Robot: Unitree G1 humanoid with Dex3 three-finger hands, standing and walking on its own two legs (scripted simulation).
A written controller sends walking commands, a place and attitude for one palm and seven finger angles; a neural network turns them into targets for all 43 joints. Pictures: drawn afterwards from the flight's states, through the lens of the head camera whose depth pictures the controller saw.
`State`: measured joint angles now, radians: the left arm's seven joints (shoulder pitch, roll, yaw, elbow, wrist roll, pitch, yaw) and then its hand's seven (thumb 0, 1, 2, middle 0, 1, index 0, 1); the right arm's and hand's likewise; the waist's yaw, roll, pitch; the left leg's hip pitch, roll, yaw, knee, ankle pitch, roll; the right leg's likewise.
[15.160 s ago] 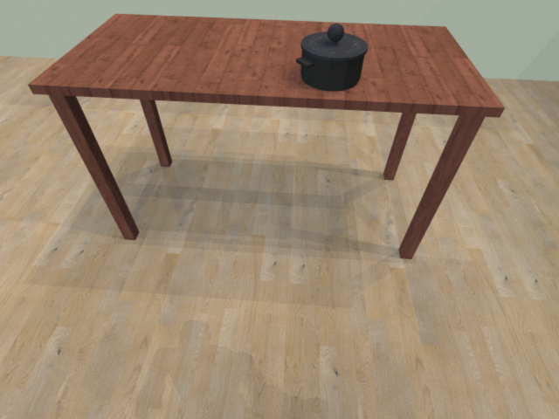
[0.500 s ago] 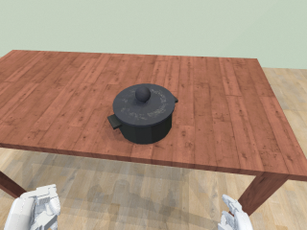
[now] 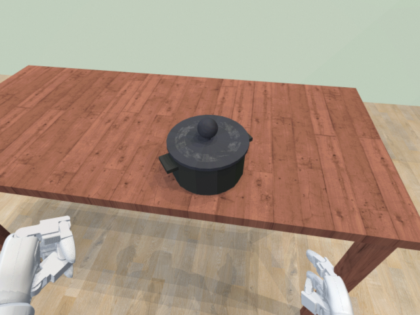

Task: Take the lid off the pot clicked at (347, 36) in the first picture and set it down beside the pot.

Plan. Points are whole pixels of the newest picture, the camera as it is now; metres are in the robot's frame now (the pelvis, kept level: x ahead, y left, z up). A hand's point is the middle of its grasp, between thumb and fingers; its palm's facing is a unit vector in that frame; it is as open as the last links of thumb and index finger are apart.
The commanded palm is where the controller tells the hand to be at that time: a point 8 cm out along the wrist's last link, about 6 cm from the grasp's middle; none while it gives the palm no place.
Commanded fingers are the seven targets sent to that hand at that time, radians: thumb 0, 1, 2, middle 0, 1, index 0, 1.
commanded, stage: raise the hand higher, near the body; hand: left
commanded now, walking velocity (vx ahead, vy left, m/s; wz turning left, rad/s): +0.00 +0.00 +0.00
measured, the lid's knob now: (207, 128) +0.47 +0.07 +0.13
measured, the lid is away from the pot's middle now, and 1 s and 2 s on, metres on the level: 0.00 0.00 0.00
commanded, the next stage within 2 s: reach forward and open the fingers in 0.18 s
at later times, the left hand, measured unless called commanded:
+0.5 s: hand (60, 222) +0.19 +0.25 +0.15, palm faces +0.18 -0.17 -0.97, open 2.9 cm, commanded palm +0.15 +0.26 +0.19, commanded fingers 0.00 0.51 1.15 -1.19 -1.07 -1.19 -1.07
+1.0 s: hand (59, 194) +0.22 +0.26 +0.18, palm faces -0.11 +0.04 -0.99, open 6.7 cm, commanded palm +0.20 +0.26 +0.24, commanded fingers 0.00 -0.29 1.60 -0.90 -0.19 -0.90 -0.19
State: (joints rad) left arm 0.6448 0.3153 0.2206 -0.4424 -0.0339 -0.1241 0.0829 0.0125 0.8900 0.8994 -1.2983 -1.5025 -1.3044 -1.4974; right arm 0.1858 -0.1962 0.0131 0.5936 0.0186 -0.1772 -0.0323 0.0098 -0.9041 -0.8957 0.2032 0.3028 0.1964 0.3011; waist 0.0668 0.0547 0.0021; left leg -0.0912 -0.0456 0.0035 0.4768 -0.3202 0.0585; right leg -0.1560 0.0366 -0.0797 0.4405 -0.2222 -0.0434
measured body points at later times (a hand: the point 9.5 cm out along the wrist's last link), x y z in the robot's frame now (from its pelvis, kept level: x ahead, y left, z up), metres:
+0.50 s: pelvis -0.01 +0.01 -0.01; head +0.00 -0.03 +0.44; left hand +0.18 +0.26 +0.20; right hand +0.21 -0.21 -0.09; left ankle -0.04 +0.08 -0.74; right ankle +0.02 -0.09 -0.74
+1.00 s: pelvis -0.02 +0.01 +0.00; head -0.02 -0.05 +0.45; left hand +0.22 +0.25 +0.23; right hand +0.19 -0.20 -0.09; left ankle -0.04 +0.08 -0.74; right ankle +0.02 -0.09 -0.74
